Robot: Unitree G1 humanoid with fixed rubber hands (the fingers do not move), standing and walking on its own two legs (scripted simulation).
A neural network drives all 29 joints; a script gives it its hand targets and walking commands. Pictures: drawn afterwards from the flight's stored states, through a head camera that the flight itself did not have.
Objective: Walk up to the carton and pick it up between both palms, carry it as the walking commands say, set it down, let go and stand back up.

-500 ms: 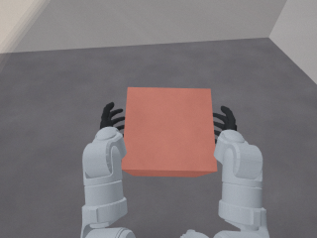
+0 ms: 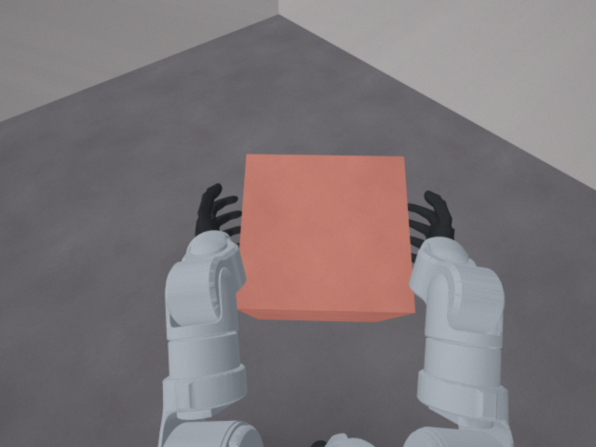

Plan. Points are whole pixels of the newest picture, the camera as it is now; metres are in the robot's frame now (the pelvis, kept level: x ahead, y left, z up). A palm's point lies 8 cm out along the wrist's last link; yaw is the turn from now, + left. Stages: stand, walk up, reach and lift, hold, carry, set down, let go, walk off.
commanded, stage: carry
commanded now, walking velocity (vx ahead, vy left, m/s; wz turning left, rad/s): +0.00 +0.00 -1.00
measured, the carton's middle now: (320, 250) +0.39 -0.03 +0.02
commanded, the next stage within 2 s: none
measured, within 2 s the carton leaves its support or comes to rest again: neither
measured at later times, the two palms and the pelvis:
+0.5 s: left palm (402, 255) +0.33 -0.11 +0.11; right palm out of the picture +0.19 -0.34 +0.10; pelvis -0.04 -0.06 -0.01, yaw -29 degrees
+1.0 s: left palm (570, 325) +0.23 -0.25 +0.13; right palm out of the picture +0.01 -0.41 +0.14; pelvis -0.09 -0.06 +0.02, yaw -57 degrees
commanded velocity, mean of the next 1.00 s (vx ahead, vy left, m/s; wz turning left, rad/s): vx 0.00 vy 0.00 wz -1.00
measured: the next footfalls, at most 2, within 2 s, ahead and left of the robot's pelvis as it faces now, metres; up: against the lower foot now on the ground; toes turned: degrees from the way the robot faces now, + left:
left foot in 0.10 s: +0.03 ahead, +0.12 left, +0.00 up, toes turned -2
right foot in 0.44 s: -0.01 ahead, -0.19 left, +0.00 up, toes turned -34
